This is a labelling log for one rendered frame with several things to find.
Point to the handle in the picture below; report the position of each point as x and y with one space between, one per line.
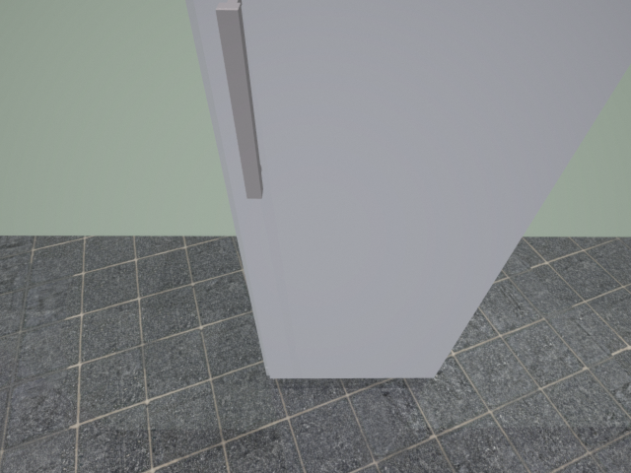
232 35

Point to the fridge door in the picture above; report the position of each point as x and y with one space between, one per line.
405 148

